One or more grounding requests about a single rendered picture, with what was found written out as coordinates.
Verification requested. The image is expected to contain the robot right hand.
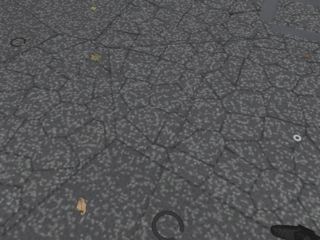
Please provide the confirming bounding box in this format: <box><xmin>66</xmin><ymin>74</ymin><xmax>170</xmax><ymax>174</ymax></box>
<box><xmin>270</xmin><ymin>224</ymin><xmax>320</xmax><ymax>240</ymax></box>

